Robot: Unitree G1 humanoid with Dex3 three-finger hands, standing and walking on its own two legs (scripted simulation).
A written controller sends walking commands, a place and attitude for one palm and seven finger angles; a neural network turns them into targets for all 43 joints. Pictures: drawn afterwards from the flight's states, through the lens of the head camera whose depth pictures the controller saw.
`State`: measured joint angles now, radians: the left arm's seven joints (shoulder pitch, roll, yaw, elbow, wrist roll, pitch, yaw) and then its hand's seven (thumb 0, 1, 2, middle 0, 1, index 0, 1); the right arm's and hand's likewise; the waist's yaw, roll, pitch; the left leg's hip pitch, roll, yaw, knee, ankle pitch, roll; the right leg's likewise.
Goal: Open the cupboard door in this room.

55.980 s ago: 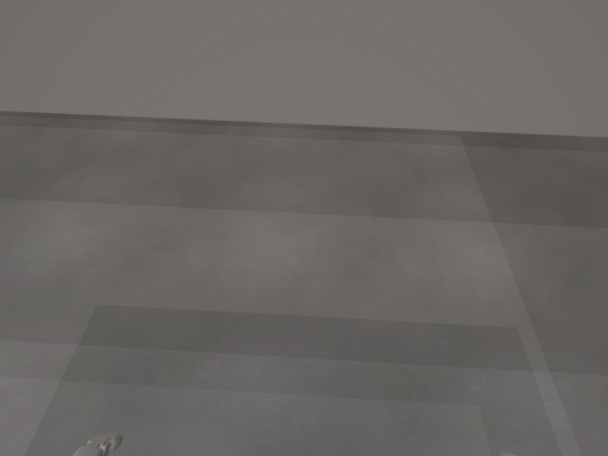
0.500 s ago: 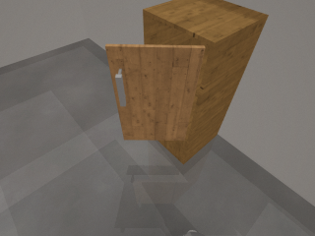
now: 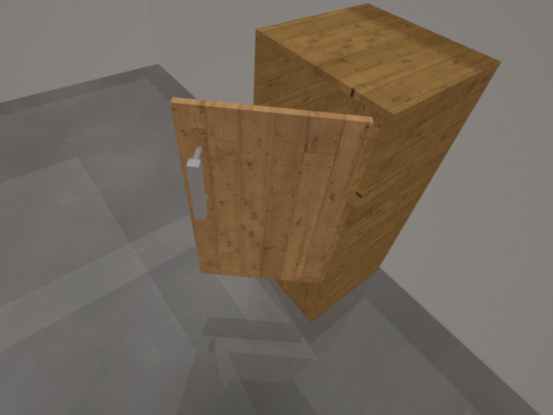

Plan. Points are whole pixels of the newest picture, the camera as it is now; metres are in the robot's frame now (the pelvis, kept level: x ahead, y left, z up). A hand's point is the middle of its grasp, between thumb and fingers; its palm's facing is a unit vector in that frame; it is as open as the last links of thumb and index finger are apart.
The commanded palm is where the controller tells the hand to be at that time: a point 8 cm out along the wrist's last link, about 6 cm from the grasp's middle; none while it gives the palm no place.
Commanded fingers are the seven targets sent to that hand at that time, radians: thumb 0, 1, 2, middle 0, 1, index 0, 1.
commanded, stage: come to a stop and stand still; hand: left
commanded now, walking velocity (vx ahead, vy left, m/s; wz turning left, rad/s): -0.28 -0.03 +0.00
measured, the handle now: (199, 184) +0.54 +0.20 -0.03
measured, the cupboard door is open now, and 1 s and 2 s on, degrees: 48 48 48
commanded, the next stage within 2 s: look again from close up in 0.80 s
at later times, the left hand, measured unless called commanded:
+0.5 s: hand out of the picture +0.05 +0.16 -0.17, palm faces +0.07 -0.97 -0.22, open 7.4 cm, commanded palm none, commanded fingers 0.00 0.90 0.90 -0.20 -0.30 -0.20 -0.30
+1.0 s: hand out of the picture +0.02 +0.16 -0.16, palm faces +0.00 -0.97 -0.24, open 7.4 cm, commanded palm none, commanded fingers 0.00 0.90 0.90 -0.20 -0.30 -0.20 -0.30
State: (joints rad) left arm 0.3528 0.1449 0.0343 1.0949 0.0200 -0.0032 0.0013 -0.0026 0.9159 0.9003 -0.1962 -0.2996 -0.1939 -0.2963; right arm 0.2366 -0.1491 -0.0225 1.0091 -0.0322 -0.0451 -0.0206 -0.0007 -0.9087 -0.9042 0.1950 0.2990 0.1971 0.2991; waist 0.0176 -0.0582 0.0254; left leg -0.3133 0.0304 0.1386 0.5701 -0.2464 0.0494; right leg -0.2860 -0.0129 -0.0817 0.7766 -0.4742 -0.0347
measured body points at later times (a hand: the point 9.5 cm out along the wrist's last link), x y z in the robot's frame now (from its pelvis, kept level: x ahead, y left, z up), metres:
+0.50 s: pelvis +0.00 -0.02 +0.00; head +0.02 -0.02 +0.45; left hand +0.05 +0.21 -0.15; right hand +0.06 -0.25 -0.15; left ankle +0.02 +0.09 -0.73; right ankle +0.03 -0.14 -0.73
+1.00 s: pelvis +0.01 -0.02 +0.01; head +0.02 -0.04 +0.46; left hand +0.02 +0.21 -0.14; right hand +0.00 -0.24 -0.16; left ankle +0.02 +0.09 -0.73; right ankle +0.02 -0.14 -0.73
